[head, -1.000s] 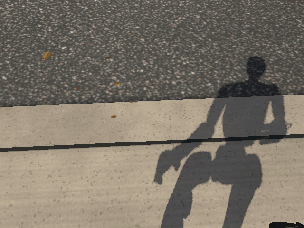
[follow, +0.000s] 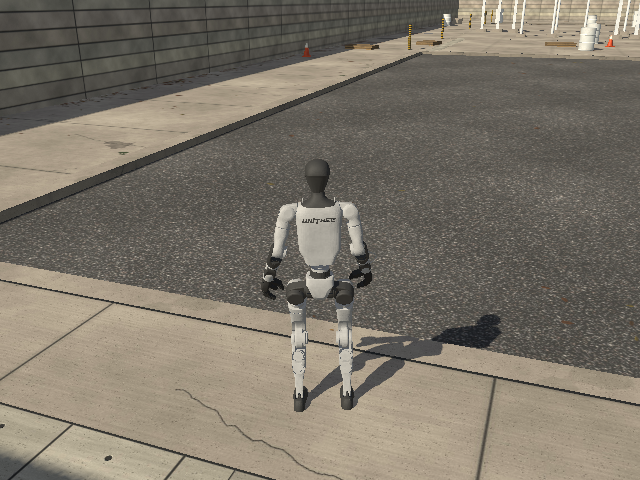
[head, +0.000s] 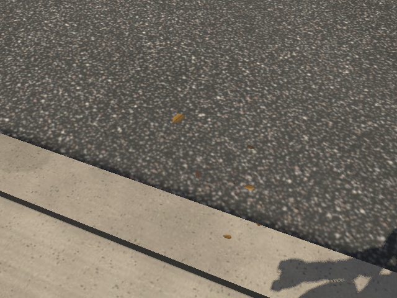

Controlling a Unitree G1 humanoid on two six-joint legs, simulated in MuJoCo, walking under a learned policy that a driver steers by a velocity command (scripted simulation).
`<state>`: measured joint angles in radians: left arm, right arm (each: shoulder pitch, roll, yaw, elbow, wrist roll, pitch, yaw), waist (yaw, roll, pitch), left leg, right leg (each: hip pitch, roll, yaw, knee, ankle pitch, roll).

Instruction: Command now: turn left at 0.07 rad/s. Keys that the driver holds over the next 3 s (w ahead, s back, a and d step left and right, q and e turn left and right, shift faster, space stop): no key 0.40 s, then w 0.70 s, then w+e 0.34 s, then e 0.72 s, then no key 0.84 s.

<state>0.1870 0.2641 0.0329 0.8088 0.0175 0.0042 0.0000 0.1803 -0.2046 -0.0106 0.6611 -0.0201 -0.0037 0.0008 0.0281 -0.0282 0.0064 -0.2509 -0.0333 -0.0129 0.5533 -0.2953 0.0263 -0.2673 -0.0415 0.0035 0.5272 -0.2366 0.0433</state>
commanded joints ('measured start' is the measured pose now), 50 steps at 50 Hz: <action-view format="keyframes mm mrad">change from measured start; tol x16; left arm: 1 -14 119 28 -39 -13 -14 0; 28 -69 58 26 94 -55 -79 7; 34 359 203 75 251 -35 -99 -11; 39 164 87 24 174 -23 -121 -19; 50 309 121 17 210 -29 -90 13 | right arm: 1 27 -133 -36 -51 -4 -14 -1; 26 171 -211 -88 106 36 -22 -35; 50 -291 -75 -42 -2 50 -89 34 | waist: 1 -25 31 -29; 27 -56 220 154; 32 73 118 31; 34 114 -248 -21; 50 73 -58 139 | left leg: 1 8 97 -116 -131 129 33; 20 11 68 -65 -126 163 17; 26 -19 305 -454 -385 -571 203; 32 -138 172 -180 -227 -169 111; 34 -432 -17 49 315 -149 -16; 36 -629 55 -95 607 -195 15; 50 -403 85 49 35 366 -13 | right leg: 1 36 -21 26 -48 125 -30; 20 69 -15 28 -74 112 -29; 23 -25 53 -48 15 -233 -48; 28 -279 -15 12 282 -288 -131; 32 216 65 -81 -39 29 -123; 35 408 -362 710 -373 -343 -355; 37 360 -302 541 -374 -356 -297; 43 303 -165 170 -396 250 -222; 50 250 -173 74 -428 283 -222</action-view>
